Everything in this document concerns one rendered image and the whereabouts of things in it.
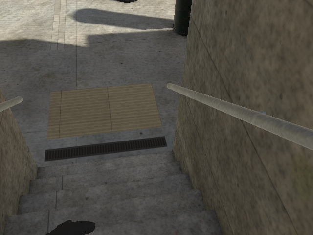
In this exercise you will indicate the stairs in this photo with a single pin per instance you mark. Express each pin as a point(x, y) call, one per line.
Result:
point(136, 195)

